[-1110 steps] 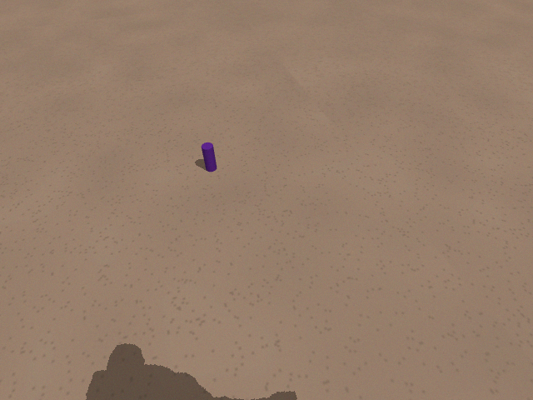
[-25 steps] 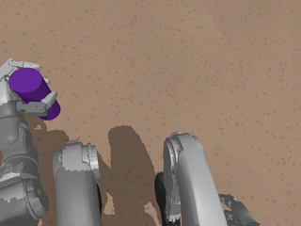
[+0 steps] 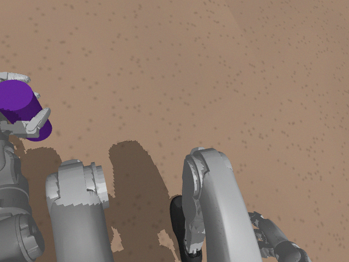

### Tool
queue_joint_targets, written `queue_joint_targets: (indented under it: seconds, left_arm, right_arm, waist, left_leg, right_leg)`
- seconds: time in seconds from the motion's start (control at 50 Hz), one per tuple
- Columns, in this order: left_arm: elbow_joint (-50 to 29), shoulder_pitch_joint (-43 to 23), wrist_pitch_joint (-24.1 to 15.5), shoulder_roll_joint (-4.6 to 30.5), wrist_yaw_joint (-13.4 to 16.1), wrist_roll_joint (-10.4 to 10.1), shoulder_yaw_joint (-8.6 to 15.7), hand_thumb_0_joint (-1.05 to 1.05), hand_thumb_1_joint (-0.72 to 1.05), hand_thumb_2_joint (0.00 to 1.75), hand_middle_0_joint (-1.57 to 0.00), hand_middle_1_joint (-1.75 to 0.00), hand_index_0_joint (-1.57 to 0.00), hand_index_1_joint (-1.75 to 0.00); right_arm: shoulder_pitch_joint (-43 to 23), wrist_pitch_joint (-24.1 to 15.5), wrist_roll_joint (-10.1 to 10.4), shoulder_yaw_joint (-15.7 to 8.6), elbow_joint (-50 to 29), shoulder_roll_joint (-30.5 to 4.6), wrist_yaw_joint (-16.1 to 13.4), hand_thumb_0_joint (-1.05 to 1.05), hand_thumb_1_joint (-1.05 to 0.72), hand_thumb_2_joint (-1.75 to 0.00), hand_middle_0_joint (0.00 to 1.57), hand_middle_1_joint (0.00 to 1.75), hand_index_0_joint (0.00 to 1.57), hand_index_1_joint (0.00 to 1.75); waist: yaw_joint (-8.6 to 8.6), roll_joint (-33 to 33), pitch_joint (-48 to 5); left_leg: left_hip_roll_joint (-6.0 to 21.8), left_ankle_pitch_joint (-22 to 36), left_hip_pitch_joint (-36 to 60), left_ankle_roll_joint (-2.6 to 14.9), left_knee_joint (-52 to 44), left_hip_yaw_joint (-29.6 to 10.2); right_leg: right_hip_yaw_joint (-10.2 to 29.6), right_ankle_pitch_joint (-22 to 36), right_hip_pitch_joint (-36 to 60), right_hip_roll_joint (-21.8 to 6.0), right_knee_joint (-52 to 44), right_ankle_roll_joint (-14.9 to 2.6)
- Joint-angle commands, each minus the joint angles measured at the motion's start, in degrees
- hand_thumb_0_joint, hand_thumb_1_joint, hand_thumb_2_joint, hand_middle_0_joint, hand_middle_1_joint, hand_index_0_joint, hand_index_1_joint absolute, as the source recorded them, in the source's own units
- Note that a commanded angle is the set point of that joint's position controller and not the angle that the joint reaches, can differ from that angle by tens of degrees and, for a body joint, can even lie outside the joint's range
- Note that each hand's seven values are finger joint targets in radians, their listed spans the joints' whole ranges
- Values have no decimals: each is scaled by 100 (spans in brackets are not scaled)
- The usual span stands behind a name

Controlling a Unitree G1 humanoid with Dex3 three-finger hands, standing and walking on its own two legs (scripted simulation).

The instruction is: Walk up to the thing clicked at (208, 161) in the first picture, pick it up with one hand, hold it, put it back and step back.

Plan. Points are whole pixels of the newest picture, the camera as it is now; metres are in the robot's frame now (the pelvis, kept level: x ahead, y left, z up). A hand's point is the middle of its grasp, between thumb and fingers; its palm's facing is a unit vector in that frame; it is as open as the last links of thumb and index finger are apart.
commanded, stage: lower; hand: left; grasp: from the side
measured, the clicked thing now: (26, 114) +0.43 +0.28 -0.11
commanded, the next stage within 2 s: loosen in 1.22 s
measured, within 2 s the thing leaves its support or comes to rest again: rests again in 1.32 s
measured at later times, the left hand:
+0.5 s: hand (34, 114) +0.44 +0.28 -0.14, palm faces +0.28 -0.96 -0.02, open 9.0 cm
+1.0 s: hand (38, 117) +0.45 +0.28 -0.17, palm faces +0.30 -0.95 -0.02, open 9.0 cm
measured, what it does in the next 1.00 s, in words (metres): stands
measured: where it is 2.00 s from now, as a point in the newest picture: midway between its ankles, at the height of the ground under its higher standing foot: (144, 252)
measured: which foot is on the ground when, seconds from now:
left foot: down 0.00-1.00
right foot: down 0.00-1.00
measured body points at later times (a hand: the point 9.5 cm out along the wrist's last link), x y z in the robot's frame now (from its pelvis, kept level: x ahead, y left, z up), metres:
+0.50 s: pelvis -0.01 +0.01 -0.01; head +0.23 +0.14 +0.34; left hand +0.42 +0.33 -0.14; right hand +0.13 -0.26 -0.08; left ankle +0.08 +0.14 -0.27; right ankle +0.10 -0.12 -0.27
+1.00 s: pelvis -0.01 +0.01 -0.02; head +0.23 +0.16 +0.33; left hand +0.42 +0.33 -0.17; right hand +0.13 -0.25 -0.06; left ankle +0.08 +0.14 -0.27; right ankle +0.10 -0.12 -0.27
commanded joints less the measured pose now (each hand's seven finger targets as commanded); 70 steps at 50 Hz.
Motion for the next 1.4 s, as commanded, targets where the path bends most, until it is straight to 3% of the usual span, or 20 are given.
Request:
queue_joint_targets:
  seconds: [0.0, 0.1, 0.12, 0.16, 0.18, 0.24, 0.28, 0.38, 0.44, 0.58, 0.68, 0.82, 1.02, 1.1, 1.22, 1.3, 1.32, 1.38]
  left_arm:
    - [-736, -1482, -541, 1196, 73, -146, 118, 0, 27, 124, -131, -143, -133, -142]
    - [-465, -1692, -796, 1566, 112, -96, 174, 0, 32, 122, -130, -141, -132, -139]
    - [-492, -1746, -859, 1767, 129, -95, 293, 0, 33, 122, -130, -141, -133, -139]
    - [-290, -1656, -950, 1847, 148, -110, 355, 0, 32, 121, -129, -140, -132, -138]
    - [-260, -1709, -1018, 1809, 126, -161, 298, 0, 35, 121, -128, -138, -131, -137]
    - [-110, -1687, -1135, 1983, 140, -181, 411, 0, 31, 120, -129, -139, -131, -137]
    - [1, -1599, -1184, 1939, 125, -143, 309, 0, 33, 121, -127, -138, -130, -136]
    - [59, -1473, -1272, 2229, 167, -94, 399, 0, 27, 118, -123, -135, -125, -133]
    - [92, -1452, -1318, 2252, 228, -126, 390, 0, 29, 119, -123, -135, -126, -134]
    - [301, -1560, -1479, 2397, 373, -98, 373, 0, 30, 121, -123, -136, -126, -135]
    - [479, -1539, -1563, 2557, 447, -59, 379, 0, 30, 121, -125, -137, -128, -135]
    - [578, -1436, -1634, 2562, 513, -85, 358, 0, 29, 123, -123, -137, -126, -136]
    - [641, -1496, -1736, 2578, 641, -42, 298, 0, 31, 122, -122, -134, -124, -133]
    - [733, -1484, -1794, 2717, 726, -22, 347, 0, 33, 123, -124, -136, -126, -135]
    - [838, -1395, -1846, 2660, 745, 53, 206, 0, 34, 122, -123, -134, -125, -133]
    - [880, -1414, -1878, 2623, 778, -7, 202, 0, 35, 123, -123, -134, -125, -133]
    - [894, -1390, -1887, 2647, 791, -2, 228, 0, 30, 115, -128, -130, -130, -129]
    - [764, -1453, -1947, 2673, 812, -47, 264, 0, 17, 91, -108, -106, -111, -105]
  right_arm:
    - [477, -50, -65, -352, -265, -1636, -55, 0, -92, -91, 20, 30, 20, 30]
    - [324, -49, -181, -144, -334, -1753, -50, 0, -91, -90, 20, 30, 20, 30]
    - [277, -59, -200, -97, -342, -1769, -54, 0, -91, -90, 20, 30, 20, 30]
    - [192, -76, -250, -16, -393, -1811, -54, 0, -91, -90, 20, 30, 20, 30]
    - [145, -83, -282, 44, -404, -1844, -51, 0, -91, -90, 20, 30, 20, 30]
    - [88, -92, -350, 151, -402, -1914, -51, 0, -92, -90, 20, 30, 20, 30]
    - [47, -89, -411, 221, -412, -1956, -58, 0, -92, -90, 20, 30, 20, 30]
    - [-46, -49, -516, 358, -415, -2045, -74, 0, -91, -90, 20, 30, 20, 30]
    - [-73, -38, -559, 446, -444, -2089, -67, 0, -91, -90, 20, 30, 20, 30]
    - [-258, -13, -666, 615, -513, -2164, -77, 0, -91, -90, 20, 30, 20, 30]
    - [-397, -21, -720, 718, -566, -2203, -68, 0, -91, -90, 20, 30, 20, 30]
    - [-528, -45, -779, 816, -623, -2232, -76, 0, -90, -90, 20, 30, 20, 30]
    - [-578, -39, -844, 903, -657, -2294, -80, 0, -90, -90, 20, 30, 20, 30]
    - [-617, -36, -862, 953, -691, -2297, -63, 0, -90, -90, 20, 30, 20, 30]
    - [-694, -21, -895, 998, -720, -2309, -56, 0, -89, -90, 20, 30, 20, 30]
    - [-722, -27, -897, 1010, -752, -2342, -45, 0, -89, -90, 20, 30, 20, 30]
    - [-711, -27, -898, 1012, -741, -2354, -38, 0, -91, -90, 20, 30, 20, 30]
    - [-686, -31, -922, 1037, -720, -2347, -46, 0, -91, -89, 20, 30, 20, 30]
  waist:
    - [-226, 1675, -3385]
    - [-358, 1746, -3203]
    - [-317, 1830, -3224]
    - [-337, 1845, -3195]
    - [-412, 1877, -3131]
    - [-423, 2007, -3075]
    - [-499, 2078, -3038]
    - [-480, 2287, -2936]
    - [-570, 2228, -2938]
    - [-735, 2148, -2575]
    - [-756, 2142, -2480]
    - [-761, 2128, -2415]
    - [-911, 2221, -2299]
    - [-892, 2147, -2176]
    - [-924, 2246, -2073]
    - [-963, 2158, -2015]
    - [-946, 2200, -2016]
    - [-948, 2304, -2153]
  left_leg:
    - [72, 427, 2303, 282, -1395, 622]
    - [96, 308, 2301, 278, -1307, 537]
    - [107, 318, 2285, 270, -1289, 531]
    - [118, 313, 2335, 267, -1239, 511]
    - [122, 344, 2315, 263, -1208, 485]
    - [142, 444, 2457, 225, -1194, 429]
    - [163, 613, 2587, 200, -1167, 381]
    - [184, 665, 2664, 166, -1148, 311]
    - [195, 736, 2661, 171, -1091, 245]
    - [222, 584, 2573, 181, -1048, 136]
    - [243, 480, 2541, 185, -1017, 103]
    - [266, 529, 2604, 183, -970, 54]
    - [294, 657, 2706, 154, -968, -82]
    - [285, 414, 2532, 181, -960, -80]
    - [302, 533, 2661, 147, -1019, -140]
    - [304, 448, 2610, 161, -984, -158]
    - [301, 435, 2629, 150, -1015, -188]
    - [316, 642, 2792, 136, -977, -186]
  right_leg:
    - [-594, 1061, 1748, 190, -1393, -326]
    - [-671, 984, 1790, 219, -1360, -311]
    - [-681, 990, 1857, 228, -1320, -317]
    - [-699, 999, 1876, 242, -1326, -309]
    - [-715, 1059, 1926, 244, -1295, -299]
    - [-772, 1155, 1931, 256, -1245, -307]
    - [-816, 1310, 1966, 257, -1193, -296]
    - [-893, 1372, 2004, 282, -1159, -308]
    - [-938, 1484, 2127, 301, -1153, -288]
    - [-1027, 1426, 2059, 322, -1148, -252]
    - [-1076, 1351, 2111, 353, -1134, -245]
    - [-1131, 1417, 2117, 397, -1133, -228]
    - [-1259, 1554, 2138, 428, -1067, -219]
    - [-1272, 1374, 2158, 443, -1127, -216]
    - [-1339, 1444, 2083, 460, -1070, -232]
    - [-1364, 1396, 2072, 474, -1099, -218]
    - [-1381, 1376, 2075, 482, -1090, -223]
    - [-1365, 1566, 2184, 492, -1073, -218]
